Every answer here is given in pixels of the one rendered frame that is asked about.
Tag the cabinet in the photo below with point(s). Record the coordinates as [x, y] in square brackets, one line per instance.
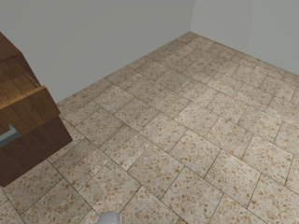
[27, 151]

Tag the handle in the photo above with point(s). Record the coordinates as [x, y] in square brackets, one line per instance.
[9, 136]

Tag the drawer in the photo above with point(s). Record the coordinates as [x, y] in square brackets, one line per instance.
[23, 103]

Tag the robot left thigh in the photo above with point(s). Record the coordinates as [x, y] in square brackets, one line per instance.
[109, 217]

